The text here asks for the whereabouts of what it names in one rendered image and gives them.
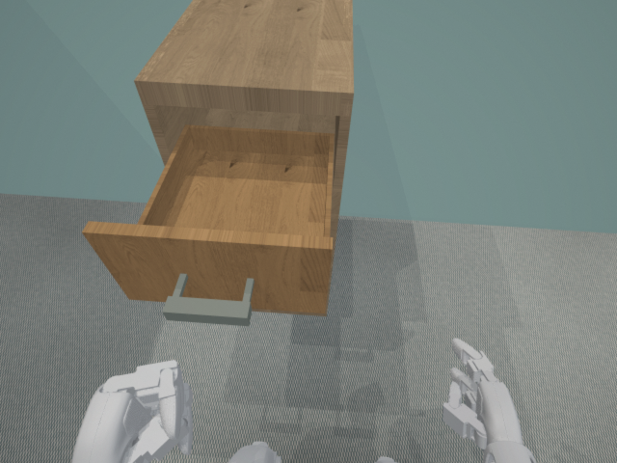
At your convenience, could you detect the robot right hand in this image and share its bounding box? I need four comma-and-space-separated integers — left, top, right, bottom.
443, 338, 523, 452

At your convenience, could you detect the drawer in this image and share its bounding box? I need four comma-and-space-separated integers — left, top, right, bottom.
82, 124, 335, 313

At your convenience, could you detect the cabinet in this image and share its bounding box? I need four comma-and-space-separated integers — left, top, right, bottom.
134, 0, 354, 316

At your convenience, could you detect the handle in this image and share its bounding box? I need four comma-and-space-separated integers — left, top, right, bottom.
162, 273, 255, 326

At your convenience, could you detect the robot right forearm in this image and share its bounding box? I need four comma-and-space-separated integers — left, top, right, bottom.
483, 441, 536, 463

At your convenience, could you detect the robot left hand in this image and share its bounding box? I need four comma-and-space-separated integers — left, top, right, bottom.
71, 360, 193, 463

